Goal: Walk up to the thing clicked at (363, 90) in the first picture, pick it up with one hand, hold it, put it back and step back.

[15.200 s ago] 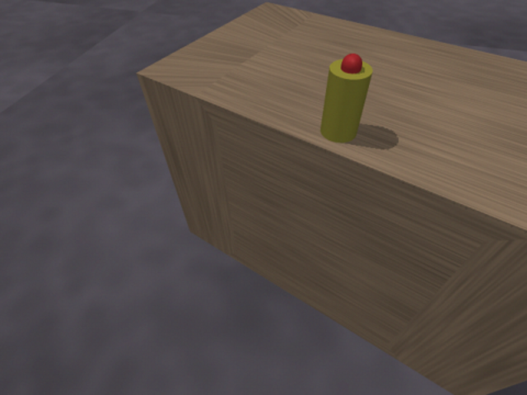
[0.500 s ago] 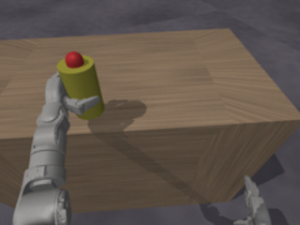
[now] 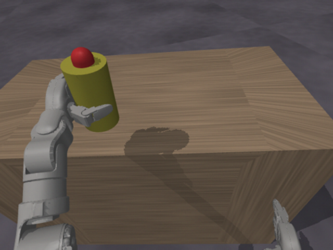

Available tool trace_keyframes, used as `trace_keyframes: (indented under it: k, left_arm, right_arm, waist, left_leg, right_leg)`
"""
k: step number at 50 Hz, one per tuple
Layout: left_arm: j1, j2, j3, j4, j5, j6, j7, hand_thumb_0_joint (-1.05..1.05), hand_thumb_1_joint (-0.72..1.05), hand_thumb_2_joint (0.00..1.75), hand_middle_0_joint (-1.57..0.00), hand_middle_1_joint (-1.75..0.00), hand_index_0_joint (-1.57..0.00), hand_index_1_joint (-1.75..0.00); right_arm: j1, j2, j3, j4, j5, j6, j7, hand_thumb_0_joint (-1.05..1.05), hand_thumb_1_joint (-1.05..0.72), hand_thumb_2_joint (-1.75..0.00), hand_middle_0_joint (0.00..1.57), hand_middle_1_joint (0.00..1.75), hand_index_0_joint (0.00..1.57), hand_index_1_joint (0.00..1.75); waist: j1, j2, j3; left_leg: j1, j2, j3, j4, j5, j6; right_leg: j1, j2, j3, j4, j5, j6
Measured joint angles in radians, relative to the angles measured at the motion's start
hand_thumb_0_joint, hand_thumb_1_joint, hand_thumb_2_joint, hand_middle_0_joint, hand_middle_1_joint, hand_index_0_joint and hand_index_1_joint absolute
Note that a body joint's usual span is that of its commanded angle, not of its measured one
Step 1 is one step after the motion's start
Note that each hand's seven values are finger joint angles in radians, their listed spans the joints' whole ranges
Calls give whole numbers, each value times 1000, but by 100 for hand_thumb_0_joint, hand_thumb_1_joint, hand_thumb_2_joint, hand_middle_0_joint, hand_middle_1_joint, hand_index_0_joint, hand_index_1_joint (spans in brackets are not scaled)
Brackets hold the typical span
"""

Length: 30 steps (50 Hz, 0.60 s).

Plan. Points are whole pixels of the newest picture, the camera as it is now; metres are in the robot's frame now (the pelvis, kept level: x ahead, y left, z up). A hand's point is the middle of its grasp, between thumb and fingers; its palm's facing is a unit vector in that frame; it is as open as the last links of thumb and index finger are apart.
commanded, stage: lift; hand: left
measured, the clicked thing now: (92, 89) +0.37 +0.17 +0.26
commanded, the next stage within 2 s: hold in 0.72 s
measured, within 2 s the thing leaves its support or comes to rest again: neither
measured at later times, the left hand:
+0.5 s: hand (84, 89) +0.34 +0.17 +0.28, palm faces +0.07 -1.00 -0.05, open 11.4 cm
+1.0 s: hand (74, 83) +0.32 +0.17 +0.30, palm faces +0.05 -1.00 -0.06, open 11.4 cm
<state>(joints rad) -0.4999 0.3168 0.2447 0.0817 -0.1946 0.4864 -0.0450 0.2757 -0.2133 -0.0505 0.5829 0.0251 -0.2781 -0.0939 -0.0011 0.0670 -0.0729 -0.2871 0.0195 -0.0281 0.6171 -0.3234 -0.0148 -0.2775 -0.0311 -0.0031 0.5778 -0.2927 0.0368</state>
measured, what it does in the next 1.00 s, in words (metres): stands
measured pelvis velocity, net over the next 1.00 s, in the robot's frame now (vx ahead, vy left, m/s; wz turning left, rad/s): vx -0.02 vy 0.00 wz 0.01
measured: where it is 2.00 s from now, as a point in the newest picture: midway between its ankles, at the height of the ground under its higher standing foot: outside the picture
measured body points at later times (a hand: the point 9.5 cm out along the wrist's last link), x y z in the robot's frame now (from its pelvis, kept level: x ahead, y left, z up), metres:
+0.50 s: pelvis -0.01 +0.00 +0.00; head -0.05 -0.03 +0.45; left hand +0.33 +0.22 +0.28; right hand +0.17 -0.24 -0.06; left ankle +0.00 +0.13 -0.73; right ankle +0.01 -0.14 -0.73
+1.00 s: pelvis -0.02 +0.00 +0.00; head -0.07 -0.03 +0.44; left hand +0.31 +0.22 +0.31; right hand +0.17 -0.24 -0.06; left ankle +0.00 +0.13 -0.73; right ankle +0.01 -0.14 -0.73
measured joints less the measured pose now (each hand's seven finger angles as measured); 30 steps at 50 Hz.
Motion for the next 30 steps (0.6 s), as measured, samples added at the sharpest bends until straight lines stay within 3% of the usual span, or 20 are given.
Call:
trace_keyframes:
  k: [11, 30]
  left_arm:
    - [-32, 19, 23, -75, -36, 180, -22, 0, -58, 115, -64, -101, -63, -103]
    - [-51, 35, 40, -167, -56, 293, -23, 0, -58, 115, -64, -101, -63, -103]
  right_arm:
    - [-21, -15, -18, 47, 9, -25, 4, -1, 54, -5, 5, 5, 5, 5]
    - [-36, 3, -17, 89, 26, -62, 24, -1, 53, -6, 5, 5, 5, 5]
  waist:
    - [5, 11, -14]
    - [15, 21, -17]
  left_leg:
    - [24, -9, -4, -23, 14, 1]
    - [11, -13, -1, -14, 25, 3]
  right_leg:
    - [20, -9, -5, -8, 2, 1]
    - [5, -12, -1, 2, 13, 2]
